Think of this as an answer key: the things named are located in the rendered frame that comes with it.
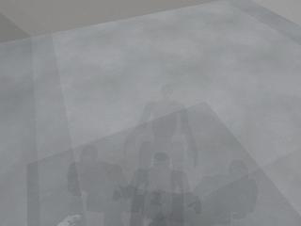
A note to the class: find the left robot hand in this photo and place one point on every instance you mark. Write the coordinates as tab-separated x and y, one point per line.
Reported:
70	220

